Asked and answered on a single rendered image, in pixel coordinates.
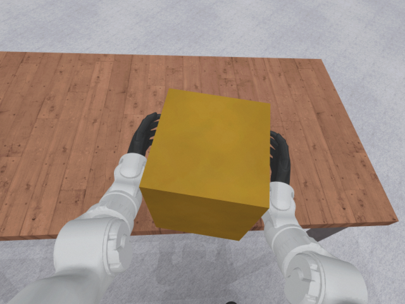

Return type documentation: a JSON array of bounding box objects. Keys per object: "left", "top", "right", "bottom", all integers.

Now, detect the left robot upper arm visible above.
[{"left": 7, "top": 217, "right": 133, "bottom": 304}]

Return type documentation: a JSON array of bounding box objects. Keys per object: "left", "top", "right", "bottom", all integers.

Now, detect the right robot upper arm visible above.
[{"left": 284, "top": 251, "right": 368, "bottom": 304}]

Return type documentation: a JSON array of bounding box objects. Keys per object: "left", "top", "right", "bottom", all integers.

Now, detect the robot right hand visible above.
[{"left": 270, "top": 131, "right": 290, "bottom": 185}]

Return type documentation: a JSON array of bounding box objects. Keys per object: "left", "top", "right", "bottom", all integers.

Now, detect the robot right forearm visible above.
[{"left": 261, "top": 182, "right": 368, "bottom": 303}]

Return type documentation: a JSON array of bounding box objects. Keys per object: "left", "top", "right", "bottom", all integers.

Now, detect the robot left hand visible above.
[{"left": 127, "top": 112, "right": 161, "bottom": 156}]

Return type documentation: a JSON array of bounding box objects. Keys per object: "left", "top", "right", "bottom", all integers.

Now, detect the robot left forearm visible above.
[{"left": 53, "top": 153, "right": 147, "bottom": 270}]

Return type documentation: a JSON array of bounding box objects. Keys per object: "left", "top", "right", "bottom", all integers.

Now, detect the table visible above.
[{"left": 0, "top": 51, "right": 399, "bottom": 242}]

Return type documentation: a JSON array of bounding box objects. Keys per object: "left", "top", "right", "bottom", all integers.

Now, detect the carton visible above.
[{"left": 139, "top": 88, "right": 270, "bottom": 241}]

